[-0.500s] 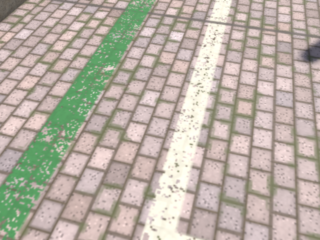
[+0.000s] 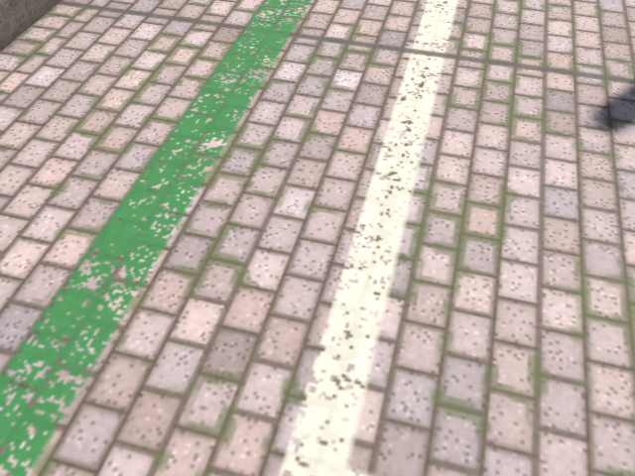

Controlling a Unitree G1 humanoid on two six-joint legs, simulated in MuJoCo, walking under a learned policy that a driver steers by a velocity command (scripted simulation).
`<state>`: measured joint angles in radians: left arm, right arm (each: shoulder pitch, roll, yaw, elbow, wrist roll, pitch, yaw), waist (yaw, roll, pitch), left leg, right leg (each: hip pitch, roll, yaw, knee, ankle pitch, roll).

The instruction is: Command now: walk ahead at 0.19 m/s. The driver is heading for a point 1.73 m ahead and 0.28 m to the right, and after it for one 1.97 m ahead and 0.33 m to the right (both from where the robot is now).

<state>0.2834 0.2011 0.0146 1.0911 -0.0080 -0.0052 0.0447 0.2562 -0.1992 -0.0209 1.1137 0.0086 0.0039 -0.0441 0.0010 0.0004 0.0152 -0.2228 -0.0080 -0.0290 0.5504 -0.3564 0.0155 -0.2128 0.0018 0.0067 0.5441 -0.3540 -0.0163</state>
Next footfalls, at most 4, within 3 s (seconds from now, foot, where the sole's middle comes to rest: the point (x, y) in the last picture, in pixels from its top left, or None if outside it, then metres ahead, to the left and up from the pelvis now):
0.60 right None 0.43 -0.11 -0.77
1.16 left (276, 386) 0.74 0.13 -0.77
1.72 right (371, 280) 1.05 -0.11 -0.77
2.24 left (289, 200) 1.35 0.12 -0.77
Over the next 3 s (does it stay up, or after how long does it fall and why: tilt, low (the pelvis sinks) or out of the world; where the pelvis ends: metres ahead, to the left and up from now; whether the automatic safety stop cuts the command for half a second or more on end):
stays up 1.51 -0.14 0.01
